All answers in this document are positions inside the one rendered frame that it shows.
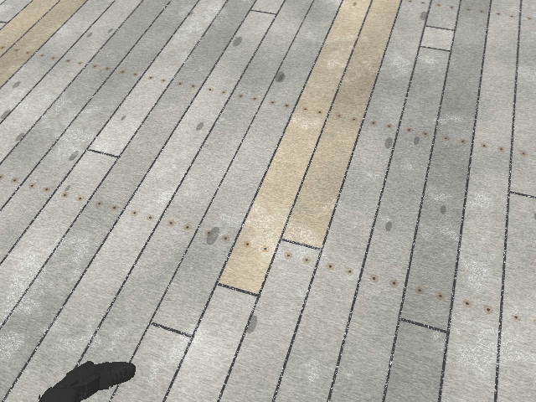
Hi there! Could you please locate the left robot hand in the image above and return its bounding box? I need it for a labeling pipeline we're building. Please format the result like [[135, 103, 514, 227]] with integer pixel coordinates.
[[39, 361, 136, 402]]

